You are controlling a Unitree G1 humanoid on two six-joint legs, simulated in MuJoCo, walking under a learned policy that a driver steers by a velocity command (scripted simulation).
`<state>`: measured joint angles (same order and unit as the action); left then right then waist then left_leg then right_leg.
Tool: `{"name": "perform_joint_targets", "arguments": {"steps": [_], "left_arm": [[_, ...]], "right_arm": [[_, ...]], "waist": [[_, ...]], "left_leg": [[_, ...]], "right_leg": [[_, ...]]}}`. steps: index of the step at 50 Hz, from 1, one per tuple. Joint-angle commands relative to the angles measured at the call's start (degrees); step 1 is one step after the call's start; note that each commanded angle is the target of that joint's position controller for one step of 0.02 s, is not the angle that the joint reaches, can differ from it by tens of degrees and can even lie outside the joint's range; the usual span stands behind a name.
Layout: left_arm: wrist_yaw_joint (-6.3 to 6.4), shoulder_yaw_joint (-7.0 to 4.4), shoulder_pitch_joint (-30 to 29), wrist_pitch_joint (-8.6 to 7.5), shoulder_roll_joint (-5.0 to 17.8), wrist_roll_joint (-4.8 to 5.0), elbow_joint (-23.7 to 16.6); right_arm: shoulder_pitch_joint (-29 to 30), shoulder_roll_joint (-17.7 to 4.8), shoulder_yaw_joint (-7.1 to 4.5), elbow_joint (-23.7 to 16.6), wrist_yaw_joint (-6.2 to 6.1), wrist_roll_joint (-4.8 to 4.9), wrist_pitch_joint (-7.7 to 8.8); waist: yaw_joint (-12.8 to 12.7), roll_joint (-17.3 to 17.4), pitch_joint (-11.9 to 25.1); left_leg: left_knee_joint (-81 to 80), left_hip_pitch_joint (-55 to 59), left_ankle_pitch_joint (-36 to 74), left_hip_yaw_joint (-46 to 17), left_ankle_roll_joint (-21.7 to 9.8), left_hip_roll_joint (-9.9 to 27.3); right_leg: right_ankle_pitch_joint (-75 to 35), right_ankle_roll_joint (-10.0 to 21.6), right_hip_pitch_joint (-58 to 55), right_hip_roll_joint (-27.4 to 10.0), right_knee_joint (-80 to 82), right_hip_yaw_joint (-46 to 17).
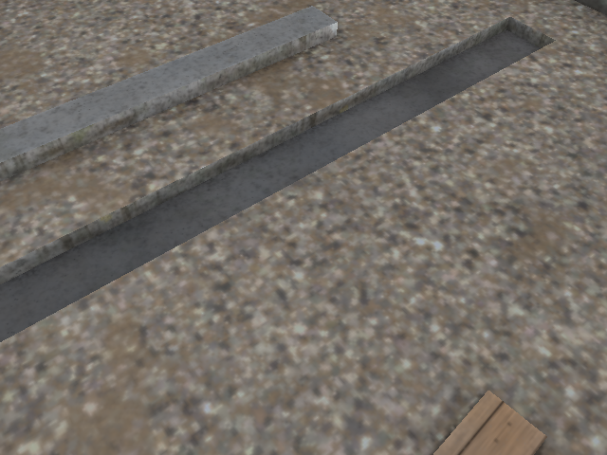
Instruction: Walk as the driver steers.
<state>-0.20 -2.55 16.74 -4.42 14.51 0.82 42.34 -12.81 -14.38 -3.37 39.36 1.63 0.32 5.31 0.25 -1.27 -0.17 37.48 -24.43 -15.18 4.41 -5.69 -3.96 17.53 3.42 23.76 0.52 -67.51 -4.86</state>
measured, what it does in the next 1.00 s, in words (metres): walks ahead, turning left: right foot, then left foot 0.04 m lower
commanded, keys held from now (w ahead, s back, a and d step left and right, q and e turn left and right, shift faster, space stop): w+q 0.60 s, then q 0.40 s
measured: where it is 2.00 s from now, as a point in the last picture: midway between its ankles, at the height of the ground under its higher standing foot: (274, 426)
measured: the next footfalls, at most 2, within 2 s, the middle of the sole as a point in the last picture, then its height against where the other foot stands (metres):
right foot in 0.38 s outside the picture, level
left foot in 0.84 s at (227, 432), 0.04 m lower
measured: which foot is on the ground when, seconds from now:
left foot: down 0.00-0.38, up 0.40-0.82, down 0.84-1.00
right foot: up 0.00-0.36, down 0.38-0.82, up 0.84-1.00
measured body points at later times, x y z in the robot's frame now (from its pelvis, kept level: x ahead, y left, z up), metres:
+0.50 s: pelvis +0.26 -0.03 +0.02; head +0.30 -0.03 +0.47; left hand +0.40 +0.26 -0.06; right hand +0.40 -0.29 -0.10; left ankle +0.12 +0.06 -0.64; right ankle +0.33 -0.13 -0.72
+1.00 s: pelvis +0.48 +0.07 -0.03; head +0.53 +0.12 +0.41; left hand +0.45 +0.38 -0.15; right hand +0.77 -0.05 -0.12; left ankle +0.52 +0.18 -0.76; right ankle +0.57 -0.07 -0.68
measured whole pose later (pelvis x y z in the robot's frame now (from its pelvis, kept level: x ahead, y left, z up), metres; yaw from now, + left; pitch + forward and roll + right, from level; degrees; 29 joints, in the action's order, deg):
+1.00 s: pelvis +0.48 +0.07 -0.03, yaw +35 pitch +3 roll -1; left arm 1.4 -2.2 7.8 -2.1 17.0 -0.2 40.8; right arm -7.7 -16.9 -2.9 35.3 1.6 -0.2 0.3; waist -0.1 -0.8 -5.8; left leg 30.0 -26.1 -6.3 -4.0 -5.2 -7.0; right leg 26.8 -4.0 34.2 -1.7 -67.6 -4.6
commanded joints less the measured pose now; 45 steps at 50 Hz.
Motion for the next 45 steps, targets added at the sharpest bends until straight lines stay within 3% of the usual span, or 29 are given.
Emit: {"name": "perform_joint_targets", "arguments": {"steps": [1, 3, 5, 8, 10, 13, 16, 18, 19, 20, 21, 22, 23, 24, 25, 27, 29, 32, 35, 37, 38, 39, 40, 41, 42, 43, 44, 45], "left_arm": [[0.01, -1.75, -1.7, -1.62, 5.4, -0.62, -5.7], [0.52, -1.77, -2.8, -0.91, 5.2, -1.15, -5.4], [0.87, -1.59, -7.6, -0.8, 5.1, -1.58, -6.7], [0.41, -0.74, -14.3, -1.16, 2.9, -1.46, -7.9], [-0.29, -0.11, -18.7, -1.49, 1.5, -0.8, -8.6], [-1.32, -0.79, -21.4, -2.48, 4.3, -0.23, -9.3], [-2.03, -1.58, -22.0, -3.63, 6.6, -0.08, -10.0], [-2.02, -2.3, -18.9, -4.23, 7.8, 0.24, -9.0], [-1.86, -3.05, -13.0, -4.57, 8.7, 0.09, -7.5], [-1.66, -4.1, -5.4, -5.08, 11.7, -1.73, -6.3], [-1.38, -5.62, 1.3, -4.24, 15.0, -0.94, -4.3], [-1.41, -4.39, 2.0, -3.53, 9.9, -0.04, -4.3], [-1.2, -3.47, -0.5, -3.03, 7.5, 0.01, -4.7], [-1.1, -2.99, -2.8, -2.76, 6.4, -0.45, -4.9], [-1.0, -2.8, -4.5, -2.61, 5.6, -0.69, -4.4], [-0.97, -2.73, -5.9, -2.93, 5.3, -1.12, -3.6], [-0.54, -2.89, -5.8, -3.51, 5.7, -0.57, -2.3], [0.14, -3.18, -8.2, -3.31, 7.5, -0.17, -1.2], [0.89, -3.95, -7.1, -3.31, 10.3, 0.62, 0.1], [1.3, -4.16, -7.1, -3.23, 10.8, 1.39, 0.2], [1.55, -4.34, -7.3, -3.1, 11.2, 1.33, 0.0], [1.74, -4.41, -7.5, -2.97, 11.3, 1.12, -0.2], [1.69, -4.14, -8.8, -2.87, 10.7, 1.06, -0.5], [1.37, -3.53, -9.5, -3.02, 8.7, 1.43, -0.9], [0.69, -2.47, -7.9, -2.92, 4.9, -0.27, -2.1], [0.27, -0.99, 4.8, -2.52, 3.2, -2.2, -2.0], [-0.2, -1.56, 5.2, -2.16, 9.9, -1.08, -2.8], [-0.01, -2.07, 2.5, -1.3, 12.3, 0.13, -4.1]], "right_arm": [[-1.1, -5.9, -1.25, -2.8, -0.4, -0.21, 0.88], [-2.2, -6.0, -1.23, -1.9, -0.69, 0.59, 1.27], [-4.7, -7.6, -1.66, -0.7, -1.42, 0.96, 1.01], [-7.2, -9.0, -1.97, 0.1, -2.16, 1.28, -0.45], [-9.2, -9.8, -2.17, 0.7, -2.45, 1.66, -1.18], [-10.9, -10.1, -2.28, 0.8, -2.31, 1.64, -1.14], [-11.0, -10.1, -2.61, 0.8, -2.74, 1.92, -2.07], [-9.4, -10.4, -3.13, 0.3, -2.85, 1.63, -2.79], [-7.9, -9.6, -2.89, -0.3, -2.61, 1.65, -3.05], [-10.1, -6.3, -1.82, -1.4, -1.93, 1.75, -2.94], [-14.5, -3.8, -0.27, -1.7, -1.55, 2.77, -2.57], [-12.6, -7.6, -0.84, -2.2, -2.02, 3.07, -2.6], [-6.6, -10.4, -1.68, -3.2, -2.2, 2.97, -2.73], [-3.2, -10.3, -1.78, -4.0, -2.25, 2.11, -2.94], [-0.9, -9.4, -1.83, -4.9, -1.86, 1.43, -3.04], [0.3, -7.6, -1.89, -5.5, -0.87, 1.69, -3.41], [1.3, -5.9, -1.46, -5.6, -0.23, 1.85, -3.22], [5.3, -4.6, -0.63, -6.1, 0.94, 0.9, -2.01], [7.9, -5.6, -0.65, -6.8, 2.4, 0.76, -1.13], [9.0, -7.0, -0.9, -7.4, 3.42, 0.63, -1.38], [8.2, -7.8, -1.23, -7.2, 3.78, 0.5, -1.54], [5.4, -8.9, -1.75, -6.5, 3.92, 0.3, -1.66], [-0.4, -9.9, -2.57, -4.7, 3.78, 0.08, -1.81], [-7.4, -11.5, -3.71, -2.1, 3.12, -0.61, -1.95], [-9.3, -13.8, -4.09, -2.0, 1.69, -1.4, -1.81], [-6.3, -16.0, -2.44, -5.8, 0.79, -3.33, -1.37], [-5.0, -14.8, -2.81, -7.5, 0.65, -2.6, -1.67], [-0.5, -15.4, -3.44, -8.3, 0.54, -1.0, -2.39]], "waist": [[-2.0, 2.9, -0.4], [-2.0, 3.5, -0.9], [-0.9, 2.6, -2.0], [1.6, 4.0, -1.8], [3.5, 5.2, -1.3], [4.5, 6.3, -0.4], [3.9, 7.4, -0.4], [2.3, 9.3, 0.0], [-0.8, 8.8, 3.1], [-2.7, 2.7, 13.1], [-3.8, -14.1, 21.3], [-4.9, -13.4, 19.0], [-5.5, -7.4, 10.8], [-4.8, -2.5, 6.1], [-3.9, -1.4, 2.4], [-2.2, -4.4, -0.4], [-1.5, -4.5, -1.7], [-1.7, -3.3, -3.0], [-2.3, -3.7, -0.9], [-1.8, -2.6, -1.3], [-1.1, -1.8, -1.1], [0.4, -1.1, 0.3], [3.7, 0.6, 2.7], [7.3, 5.5, 5.0], [6.7, 16.5, 4.8], [-0.5, 18.5, 12.4], [2.5, 14.1, 21.6], [1.0, 9.2, 20.2]], "left_leg": [[-27.3, 10.5, -7.1, -29.3, -9.9, 14.6], [-29.3, 9.5, -1.5, -24.5, -10.2, 12.6], [-30.0, 10.5, 2.5, -21.9, -10.2, 11.9], [-28.7, 9.1, 6.2, -18.0, -8.3, 9.6], [-28.2, 7.4, 5.5, -17.3, -7.4, 9.3], [-24.2, 12.2, 5.3, -20.5, -7.4, 11.7], [-18.2, 20.4, 5.1, -25.7, -6.2, 13.1], [-12.1, 21.1, 9.6, -27.5, -5.2, 12.1], [-5.2, 20.1, 14.1, -26.3, -3.9, 9.5], [9.3, 9.0, 11.9, -22.7, -1.5, 5.6], [24.9, -12.0, -4.7, -14.0, 3.0, 0.4], [32.0, -18.2, -14.1, -13.8, 2.8, 4.0], [33.8, -20.0, -10.6, -12.8, 3.0, 5.6], [33.1, -19.3, -7.9, -11.5, 3.5, 7.0], [30.5, -19.0, -5.7, -11.5, 3.5, 8.4], [26.5, -16.8, -2.5, -9.7, 3.6, 9.5], [21.6, -17.4, 3.1, -9.2, 3.5, 9.8], [4.4, -11.7, 15.1, -5.8, 3.6, 7.9], [-6.1, -3.2, 27.2, -5.5, 2.5, 6.5], [-9.3, -2.4, 28.8, -6.7, 1.5, 6.8], [-10.0, -1.6, 28.1, -6.8, 1.1, 6.8], [-10.0, 1.6, 27.1, -6.7, 0.6, 6.4], [-10.9, 8.7, 27.8, -5.9, -0.1, 5.4], [-14.6, 19.1, 30.6, -4.9, -2.1, 3.6], [-12.6, 31.0, 53.6, -12.0, -6.5, 10.0], [-2.5, 39.8, 80.1, -26.9, -14.2, 21.4], [-6.1, 43.2, 74.3, -32.9, -20.5, 26.0], [-9.0, 39.0, 55.6, -34.3, -19.5, 24.3]], "right_leg": [[-4.1, 0.1, 15.4, -6.3, 0.2, -2.3], [-6.8, -1.7, 14.8, -6.3, 4.2, -0.6], [-11.6, -3.8, 17.2, -6.0, 10.8, 0.1], [-20.1, -6.0, 12.8, -3.1, 25.5, 1.5], [-22.7, -6.9, 7.2, -0.7, 32.1, 3.0], [-23.6, -6.3, 5.8, -0.8, 34.7, 0.9], [-19.0, -4.5, 6.4, -1.1, 41.2, -2.1], [-14.6, -3.1, 1.9, -1.0, 44.0, -2.0], [-15.5, -1.6, -6.1, -0.6, 47.9, -0.6], [-16.5, 3.3, -27.0, -8.5, 43.5, -7.1], [-1.7, 11.2, -47.0, -19.0, 45.2, -26.1], [9.2, 10.3, -45.8, -21.5, 48.6, -31.0], [5.7, 8.5, -38.1, -20.1, 50.5, -25.9], [-1.5, 7.6, -32.0, -18.4, 51.5, -20.6], [-6.3, 7.5, -27.4, -17.3, 53.0, -16.8], [-10.5, 6.6, -21.9, -14.4, 55.7, -9.8], [-14.4, 6.5, -20.4, -13.6, 57.2, -5.1], [-20.1, 5.0, -16.6, -10.4, 56.6, 3.4], [-20.1, 3.2, -15.8, -10.2, 54.9, 6.9], [-19.4, 2.5, -17.8, -11.1, 51.8, 8.0], [-21.0, 2.3, -18.8, -11.5, 48.6, 8.6], [-23.8, 2.1, -18.5, -11.7, 43.4, 9.0], [-25.2, 1.9, -15.7, -10.5, 34.5, 10.2], [-19.3, 0.9, -9.4, -5.9, 19.8, 12.3], [14.2, -1.9, 6.3, 2.5, -1.6, 14.2], [26.6, -3.8, 15.8, 1.6, -14.8, 4.3], [22.5, -5.5, 18.6, 0.8, -18.3, -1.3], [16.8, -6.0, 20.8, -1.8, -15.7, -2.2]]}}
Velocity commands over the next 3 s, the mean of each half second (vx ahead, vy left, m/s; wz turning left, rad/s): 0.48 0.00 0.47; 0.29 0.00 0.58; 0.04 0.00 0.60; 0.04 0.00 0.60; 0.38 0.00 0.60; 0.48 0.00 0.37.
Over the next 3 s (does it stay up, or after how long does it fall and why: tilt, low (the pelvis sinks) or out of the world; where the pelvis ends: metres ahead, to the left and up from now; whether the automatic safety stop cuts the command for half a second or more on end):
stays up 0.51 0.53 -0.02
